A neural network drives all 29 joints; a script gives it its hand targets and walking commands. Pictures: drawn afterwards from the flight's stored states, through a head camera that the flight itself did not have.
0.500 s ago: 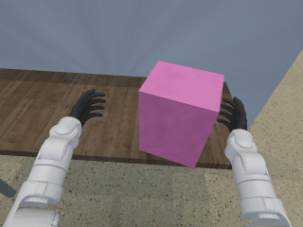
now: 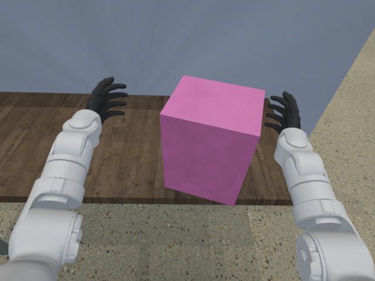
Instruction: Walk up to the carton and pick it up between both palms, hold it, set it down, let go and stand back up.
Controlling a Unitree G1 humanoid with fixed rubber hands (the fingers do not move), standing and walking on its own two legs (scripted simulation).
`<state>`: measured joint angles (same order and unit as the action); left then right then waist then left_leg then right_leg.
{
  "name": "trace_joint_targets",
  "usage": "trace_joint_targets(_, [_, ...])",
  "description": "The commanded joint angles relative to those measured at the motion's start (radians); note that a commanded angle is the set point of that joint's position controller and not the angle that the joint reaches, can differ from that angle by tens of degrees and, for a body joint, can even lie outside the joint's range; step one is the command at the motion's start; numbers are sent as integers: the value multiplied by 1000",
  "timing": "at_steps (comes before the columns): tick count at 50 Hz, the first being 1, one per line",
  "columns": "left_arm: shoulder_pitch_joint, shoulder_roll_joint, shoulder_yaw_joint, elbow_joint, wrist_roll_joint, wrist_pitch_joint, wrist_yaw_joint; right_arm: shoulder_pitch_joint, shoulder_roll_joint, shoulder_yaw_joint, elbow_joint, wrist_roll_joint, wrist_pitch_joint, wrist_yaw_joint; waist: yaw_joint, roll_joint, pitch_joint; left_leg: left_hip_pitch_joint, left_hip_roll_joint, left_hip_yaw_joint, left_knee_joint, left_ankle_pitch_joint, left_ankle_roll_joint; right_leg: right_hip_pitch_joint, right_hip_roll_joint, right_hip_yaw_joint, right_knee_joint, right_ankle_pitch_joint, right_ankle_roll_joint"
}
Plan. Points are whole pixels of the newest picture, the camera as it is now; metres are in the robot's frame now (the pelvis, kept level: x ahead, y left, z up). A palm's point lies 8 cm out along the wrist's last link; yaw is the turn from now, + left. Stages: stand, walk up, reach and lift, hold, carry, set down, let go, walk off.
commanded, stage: reach and lift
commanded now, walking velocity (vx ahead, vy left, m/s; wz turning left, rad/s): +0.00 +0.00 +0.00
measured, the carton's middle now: (209, 143) +0.47 -0.06 +0.01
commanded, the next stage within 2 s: none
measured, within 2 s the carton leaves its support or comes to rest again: neither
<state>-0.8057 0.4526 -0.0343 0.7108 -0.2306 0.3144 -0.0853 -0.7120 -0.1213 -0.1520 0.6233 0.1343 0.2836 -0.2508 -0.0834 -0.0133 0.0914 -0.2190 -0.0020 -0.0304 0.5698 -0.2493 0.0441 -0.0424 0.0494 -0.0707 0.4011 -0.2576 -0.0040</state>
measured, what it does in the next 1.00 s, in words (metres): stands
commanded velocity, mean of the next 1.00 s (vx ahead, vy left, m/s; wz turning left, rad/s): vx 0.00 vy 0.00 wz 0.00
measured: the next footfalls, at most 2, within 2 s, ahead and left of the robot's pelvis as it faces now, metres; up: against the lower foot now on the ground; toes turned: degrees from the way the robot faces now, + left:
none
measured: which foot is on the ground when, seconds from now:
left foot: down 0.00-1.00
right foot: down 0.00-1.00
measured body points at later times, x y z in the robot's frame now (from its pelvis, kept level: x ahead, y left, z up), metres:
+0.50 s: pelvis +0.01 +0.00 +0.00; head +0.02 +0.03 +0.45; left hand +0.48 +0.19 +0.17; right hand +0.42 -0.22 +0.15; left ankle +0.04 +0.08 -0.74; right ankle -0.02 -0.12 -0.74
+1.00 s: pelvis +0.02 +0.00 +0.00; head +0.08 +0.03 +0.44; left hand +0.50 +0.16 +0.09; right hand +0.42 -0.24 +0.07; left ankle +0.04 +0.08 -0.74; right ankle -0.02 -0.12 -0.74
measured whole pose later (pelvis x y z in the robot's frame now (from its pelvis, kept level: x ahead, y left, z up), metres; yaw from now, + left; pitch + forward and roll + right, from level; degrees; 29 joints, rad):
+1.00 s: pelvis +0.02 +0.00 +0.00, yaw -1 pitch +10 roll -4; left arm -1.00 0.35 -0.03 1.29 -0.23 -0.14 -0.07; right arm -0.81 -0.15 -0.16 1.09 0.15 -0.09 -0.22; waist -0.13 -0.01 -0.06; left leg -0.51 0.00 -0.03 0.57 -0.23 0.04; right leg -0.34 0.05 -0.07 0.41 -0.24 0.00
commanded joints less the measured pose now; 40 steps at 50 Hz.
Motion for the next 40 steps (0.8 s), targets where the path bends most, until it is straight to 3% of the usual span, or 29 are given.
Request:
trace_joint_targets(1, [-703, 174, -23, 24, -78, -61, 21, -567, -237, -87, -23, 57, -22, 11, -173, 117, -569, 238, 51, -38, -168, 229, -67, -264, -32, 25, -82, 313, 4])
trace_joint_targets(12, [-834, 151, -99, 193, -111, -122, 33, -697, -268, -92, 133, 81, -68, 27, -186, 150, -668, 305, 56, -51, -112, 359, -100, -358, -22, 6, -80, 329, -1])
trace_joint_targets(20, [-771, 96, -134, 303, -102, -178, 21, -646, -250, -67, 259, 90, -127, 34, -194, 170, -645, 355, 63, -59, -87, 445, -120, -416, -11, -12, -87, 323, -3])
trace_joint_targets(26, [-737, 71, -131, 332, -89, -260, 19, -610, -216, -51, 268, 78, -199, 34, -183, 170, -679, 349, 65, -53, -70, 468, -121, -437, -9, -16, -79, 317, 1])
trace_joint_targets(30, [-713, 57, -114, 404, -61, -303, 18, -575, -201, -42, 346, 68, -228, 35, -177, 164, -667, 311, 63, -48, -73, 433, -114, -443, -9, -14, -76, 296, 1])
trace_joint_targets(40, [-648, 19, -81, 466, -20, -433, 25, -511, -151, -5, 376, 71, -352, 44, -128, 165, -799, 280, 56, -38, -17, 530, -113, -487, -6, -11, -37, 349, 11])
